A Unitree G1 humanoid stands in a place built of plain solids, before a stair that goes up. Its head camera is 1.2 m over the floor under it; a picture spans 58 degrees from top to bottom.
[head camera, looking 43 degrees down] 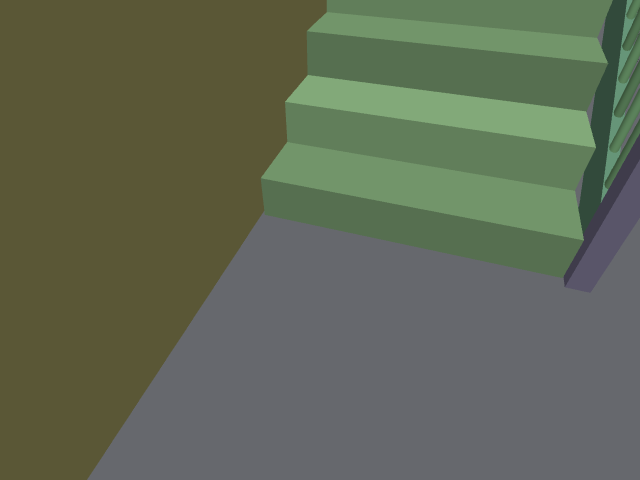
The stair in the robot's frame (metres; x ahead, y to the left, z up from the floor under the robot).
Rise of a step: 0.19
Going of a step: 0.30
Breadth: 1.20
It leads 18 degrees to the right of straight ahead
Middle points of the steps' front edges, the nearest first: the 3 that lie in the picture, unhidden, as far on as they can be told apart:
1.26 -0.33 0.19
1.55 -0.42 0.38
1.83 -0.51 0.58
